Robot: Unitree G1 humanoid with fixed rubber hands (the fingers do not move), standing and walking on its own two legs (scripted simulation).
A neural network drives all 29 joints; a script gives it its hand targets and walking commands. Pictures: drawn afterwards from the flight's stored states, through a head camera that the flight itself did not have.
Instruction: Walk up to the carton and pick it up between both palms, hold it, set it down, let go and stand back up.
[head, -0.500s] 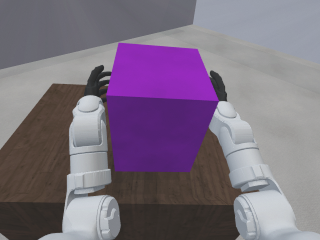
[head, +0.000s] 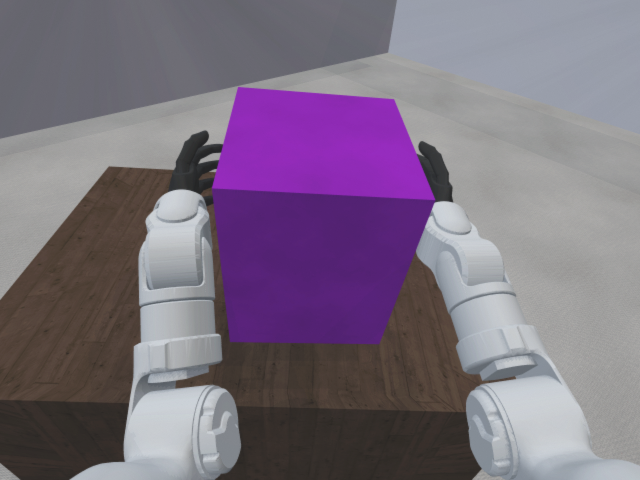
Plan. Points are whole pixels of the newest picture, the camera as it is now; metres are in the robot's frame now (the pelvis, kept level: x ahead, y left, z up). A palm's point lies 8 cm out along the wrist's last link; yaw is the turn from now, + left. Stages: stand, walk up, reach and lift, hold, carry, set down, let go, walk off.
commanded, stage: hold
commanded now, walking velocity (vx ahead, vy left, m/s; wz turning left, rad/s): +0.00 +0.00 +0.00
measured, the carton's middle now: (311, 221) +0.38 +0.01 +0.17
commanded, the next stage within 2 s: none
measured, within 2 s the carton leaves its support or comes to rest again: neither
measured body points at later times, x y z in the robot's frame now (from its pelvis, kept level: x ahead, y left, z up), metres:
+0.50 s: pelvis +0.00 +0.00 +0.00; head -0.05 +0.03 +0.44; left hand +0.37 +0.16 +0.21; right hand +0.38 -0.14 +0.20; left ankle +0.02 +0.13 -0.75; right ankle +0.01 -0.13 -0.75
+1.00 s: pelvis +0.01 +0.00 +0.00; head -0.06 +0.03 +0.44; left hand +0.37 +0.16 +0.22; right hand +0.38 -0.14 +0.21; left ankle +0.02 +0.13 -0.75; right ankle +0.01 -0.13 -0.75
